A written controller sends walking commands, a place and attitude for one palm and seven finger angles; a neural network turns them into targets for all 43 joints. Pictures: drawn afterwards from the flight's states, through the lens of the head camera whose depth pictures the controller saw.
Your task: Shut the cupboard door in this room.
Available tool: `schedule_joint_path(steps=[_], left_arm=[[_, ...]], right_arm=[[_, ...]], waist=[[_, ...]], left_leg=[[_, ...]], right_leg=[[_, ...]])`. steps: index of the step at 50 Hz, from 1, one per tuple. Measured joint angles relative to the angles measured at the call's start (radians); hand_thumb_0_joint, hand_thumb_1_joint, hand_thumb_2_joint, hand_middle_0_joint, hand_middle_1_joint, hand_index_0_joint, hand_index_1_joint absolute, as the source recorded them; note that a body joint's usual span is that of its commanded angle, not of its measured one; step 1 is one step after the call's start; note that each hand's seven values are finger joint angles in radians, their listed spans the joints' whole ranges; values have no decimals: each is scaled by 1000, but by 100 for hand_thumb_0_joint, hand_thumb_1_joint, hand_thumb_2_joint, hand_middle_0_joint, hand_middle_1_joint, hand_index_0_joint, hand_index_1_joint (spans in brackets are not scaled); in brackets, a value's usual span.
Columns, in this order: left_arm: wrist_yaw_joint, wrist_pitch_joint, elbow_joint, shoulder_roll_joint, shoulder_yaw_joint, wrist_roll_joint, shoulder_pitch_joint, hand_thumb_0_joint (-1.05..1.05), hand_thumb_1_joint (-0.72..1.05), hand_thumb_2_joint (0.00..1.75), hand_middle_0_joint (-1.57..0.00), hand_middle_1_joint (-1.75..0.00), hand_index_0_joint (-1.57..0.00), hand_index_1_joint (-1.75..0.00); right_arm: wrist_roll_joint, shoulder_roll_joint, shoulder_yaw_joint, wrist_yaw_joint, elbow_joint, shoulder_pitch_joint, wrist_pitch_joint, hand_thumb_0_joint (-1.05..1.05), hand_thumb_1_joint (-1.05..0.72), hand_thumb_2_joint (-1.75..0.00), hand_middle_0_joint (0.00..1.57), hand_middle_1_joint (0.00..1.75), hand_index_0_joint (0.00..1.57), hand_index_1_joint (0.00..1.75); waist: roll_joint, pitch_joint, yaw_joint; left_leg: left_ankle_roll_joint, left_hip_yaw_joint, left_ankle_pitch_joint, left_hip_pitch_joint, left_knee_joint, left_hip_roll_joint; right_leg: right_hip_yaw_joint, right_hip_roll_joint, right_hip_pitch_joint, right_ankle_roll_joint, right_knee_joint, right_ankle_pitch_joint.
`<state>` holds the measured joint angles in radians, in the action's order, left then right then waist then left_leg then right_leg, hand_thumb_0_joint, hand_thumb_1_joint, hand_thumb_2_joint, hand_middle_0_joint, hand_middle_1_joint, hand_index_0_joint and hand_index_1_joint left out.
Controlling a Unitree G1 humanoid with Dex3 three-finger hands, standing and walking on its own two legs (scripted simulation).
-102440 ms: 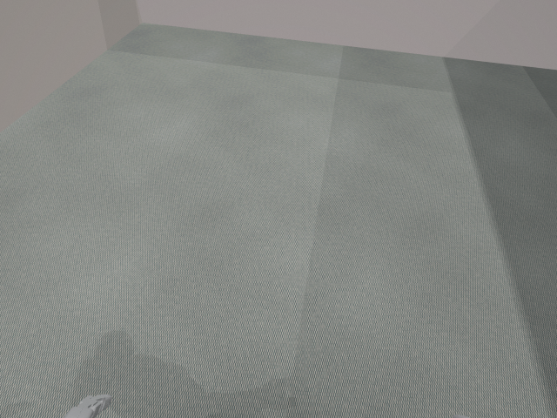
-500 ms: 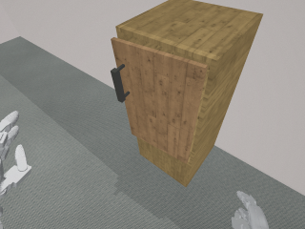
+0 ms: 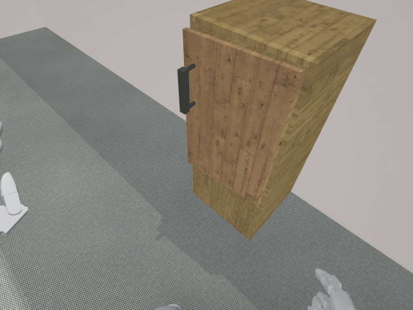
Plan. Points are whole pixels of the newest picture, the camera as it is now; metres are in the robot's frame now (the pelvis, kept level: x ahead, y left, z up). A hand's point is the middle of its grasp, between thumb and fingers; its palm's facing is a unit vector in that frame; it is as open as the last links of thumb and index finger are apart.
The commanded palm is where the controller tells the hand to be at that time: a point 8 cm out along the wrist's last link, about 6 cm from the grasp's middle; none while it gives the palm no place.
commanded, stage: step back with the hand held close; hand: left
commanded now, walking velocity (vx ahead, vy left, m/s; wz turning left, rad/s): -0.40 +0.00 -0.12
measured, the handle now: (188, 89) +0.75 +0.10 +0.01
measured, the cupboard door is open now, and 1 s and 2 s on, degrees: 5 5 5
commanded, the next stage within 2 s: stop stepping back and stand still in 0.40 s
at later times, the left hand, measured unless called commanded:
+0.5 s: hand (7, 275) +0.13 +0.23 +0.18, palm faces +0.30 -0.85 -0.42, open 7.5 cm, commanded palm +0.06 +0.29 +0.19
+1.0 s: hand out of the picture +0.11 +0.24 +0.18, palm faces +0.20 -0.90 -0.39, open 7.5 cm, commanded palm +0.04 +0.31 +0.19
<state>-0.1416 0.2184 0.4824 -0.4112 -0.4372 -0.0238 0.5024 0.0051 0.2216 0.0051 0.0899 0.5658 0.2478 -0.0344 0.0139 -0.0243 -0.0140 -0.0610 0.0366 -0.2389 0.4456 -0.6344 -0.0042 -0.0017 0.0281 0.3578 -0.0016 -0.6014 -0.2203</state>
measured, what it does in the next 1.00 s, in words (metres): walks backwards: right foot, then left foot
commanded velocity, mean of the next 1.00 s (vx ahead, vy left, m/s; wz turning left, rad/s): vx -0.13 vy -0.02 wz -0.05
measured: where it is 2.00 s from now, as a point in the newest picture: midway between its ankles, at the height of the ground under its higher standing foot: outside the picture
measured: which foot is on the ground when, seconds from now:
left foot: down 0.00-0.64, up 0.66-0.76, down 0.78-1.00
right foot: down 0.00-0.18, up 0.20-0.42, down 0.44-1.00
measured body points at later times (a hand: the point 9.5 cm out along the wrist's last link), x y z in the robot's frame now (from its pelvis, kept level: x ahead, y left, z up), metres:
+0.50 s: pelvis -0.12 +0.01 +0.00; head -0.07 +0.02 +0.45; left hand +0.10 +0.27 +0.21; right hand +0.06 -0.22 -0.08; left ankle +0.06 +0.11 -0.72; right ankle -0.21 -0.09 -0.72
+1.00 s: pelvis -0.15 +0.03 +0.01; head -0.12 +0.07 +0.46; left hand +0.09 +0.29 +0.20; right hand -0.04 -0.21 -0.06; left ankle -0.02 +0.12 -0.72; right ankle -0.20 -0.05 -0.72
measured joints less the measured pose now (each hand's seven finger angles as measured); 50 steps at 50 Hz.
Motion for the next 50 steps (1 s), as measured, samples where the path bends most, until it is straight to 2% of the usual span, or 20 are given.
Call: schedule_joint_path(steps=[3, 6, 8, 10, 13, 15, 18, 21, 23, 25, 27, 30, 33, 36, 38, 41, 44, 47, 50], left_arm=[[-13, 19, 40, 8, -12, -11, 39, 2, 88, 89, -22, -31, -21, -30], [-29, 22, 65, 13, 2, -17, 59, 2, 88, 89, -22, -31, -21, -30], [-35, 20, 69, 8, 11, -17, 43, 2, 88, 89, -22, -31, -21, -30], [-39, 23, 56, 1, 15, -14, -8, 2, 88, 89, -22, -31, -21, -30], [-34, 30, 6, -9, -9, -8, -54, 2, 88, 89, -22, -31, -21, -30], [-27, 25, -8, -13, -30, -13, -42, 2, 88, 89, -22, -31, -21, -30], [-23, 21, 18, -9, -46, -29, 0, 2, 88, 89, -21, -31, -21, -30], [-15, 27, 60, -2, -32, -39, 13, 2, 89, 89, -21, -31, -21, -30], [-6, 38, 79, -2, -16, -39, -4, 2, 89, 89, -21, -31, -21, -30], [7, 46, 82, 1, 15, -34, -24, 2, 89, 89, -21, -31, -21, -30], [17, 48, 98, -24, 32, -36, -19, 2, 88, 89, -21, -31, -21, -30], [27, 51, 115, -83, 7, -48, 55, 2, 88, 89, -22, -31, -21, -30], [20, 39, 91, -114, -22, -54, 137, 2, 88, 89, -22, -31, -22, -30], [-3, 25, 31, -92, -27, -43, 146, 1, 88, 89, -22, -31, -22, -30], [-20, 20, -25, -59, -21, -34, 96, 1, 88, 89, -22, -31, -22, -30], [-36, 6, -132, 4, -1, -27, -56, 1, 88, 89, -22, -31, -21, -30], [-42, -22, -171, 46, 6, -34, -111, 1, 89, 89, -21, -31, -21, -30], [-27, -37, -69, 38, 25, -37, -68, 2, 89, 90, -21, -30, -20, -30], [-9, -23, 99, -11, 32, -39, 52, 2, 89, 89, -21, -30, -20, -30]], right_arm=[[-4, 2, 8, -14, 26, -2, -6, 1, -90, -90, 20, 30, 20, 30], [-9, 1, 15, -25, 57, -10, 0, 1, -90, -90, 20, 30, 20, 30], [-7, 2, 12, -21, 61, -8, -3, 1, -90, -90, 20, 30, 20, 30], [-9, 4, 11, -6, 56, -22, -16, 1, -90, -90, 20, 30, 20, 30], [-14, -20, 16, -4, 64, -51, -39, 1, -90, -90, 20, 30, 20, 30], [-15, -41, 14, -16, 62, -52, -51, 1, -90, -90, 20, 30, 20, 30], [-16, -66, 1, -33, 60, -53, -75, 1, -90, -90, 20, 30, 20, 30], [-25, -79, -17, -41, 62, -72, -99, 1, -90, -90, 20, 30, 20, 30], [-32, -78, -24, -45, 67, -104, -108, 1, -90, -90, 20, 30, 20, 30], [-36, -65, -22, -44, 84, -134, -101, 1, -90, -90, 20, 30, 20, 30], [-23, -61, -17, -38, 91, -130, -86, 1, -90, -90, 20, 30, 20, 30], [-6, -50, -11, -27, 78, -80, -58, 1, -90, -90, 20, 30, 20, 30], [-4, -16, 2, -11, 69, -5, -32, 1, -90, -90, 20, 30, 20, 30], [-5, 32, 23, 6, 95, 69, -19, 1, -90, -90, 20, 30, 20, 30], [-1, 57, 32, 17, 112, 110, -22, 1, -90, -90, 20, 30, 20, 30], [4, 58, 34, 31, 151, 107, -40, 1, -90, -90, 20, 30, 19, 30], [0, 18, 10, 22, 139, 59, -74, 2, -90, -90, 19, 30, 19, 30], [-15, -43, -16, -3, 93, 21, -118, 2, -90, -90, 20, 30, 19, 30], [-26, -93, -43, -31, 47, 11, -142, 2, -90, -90, 20, 30, 20, 30]], waist=[[-3, 6, 20], [-22, 17, 38], [-31, 31, 36], [-26, 10, 25], [-8, -7, 19], [6, 12, 15], [-2, 46, 28], [-23, 58, 41], [-30, 43, 49], [8, 5, 38], [14, -15, 23], [1, 10, -15], [0, 72, -37], [6, 144, -15], [13, 175, -6], [-11, 137, -4], [-44, 68, -8], [-70, 6, -24], [-89, -5, -30]], left_leg=[[24, 0, -110, 36, -57, -3], [46, -9, -148, 24, -122, -13], [39, -18, -112, -24, -31, -5], [25, -18, 52, -11, 0, 0], [12, -23, 78, 9, 1, 20], [14, -25, 89, 24, 21, 42], [25, 0, 129, 51, 63, 69], [36, 30, 178, 89, 106, 84], [44, 49, 216, 121, 126, 98], [52, 33, 259, 118, 159, 128], [55, 25, 283, 92, 181, 134], [61, 15, 262, 63, 165, 121], [76, -17, 103, 60, 71, 82], [81, -39, -15, 36, -90, 44], [70, -45, -36, -24, -74, 39], [37, -50, 14, -40, -38, 6], [27, -24, 70, -53, 47, -2], [36, -15, 152, -68, 168, 7], [44, -1, 201, -73, 240, 21]], right_leg=[[-4, -3, 21, 4, 1, 11], [-27, -13, 32, -4, 14, 36], [-30, -20, 51, -15, 13, 47], [-33, -11, 78, -19, -41, -7], [-46, 37, 101, -19, -240, -126], [-32, 59, 65, -18, -291, -163], [-8, 51, -41, -16, -212, -212], [4, 34, -160, -9, -29, -198], [-5, 35, -200, 13, 103, -225], [3, 70, -190, 28, 117, -185], [7, 79, -191, 32, 99, -150], [4, 74, -207, 34, 59, -174], [-3, 56, -243, 34, 48, -198], [-22, 33, -272, 25, 52, -211], [-19, 25, -278, 6, 49, -217], [-3, -6, -268, -15, 18, -232], [-41, -5, -222, -5, 10, -216], [-36, 24, -163, 3, 10, -206], [6, 41, -159, 13, 88, -168]])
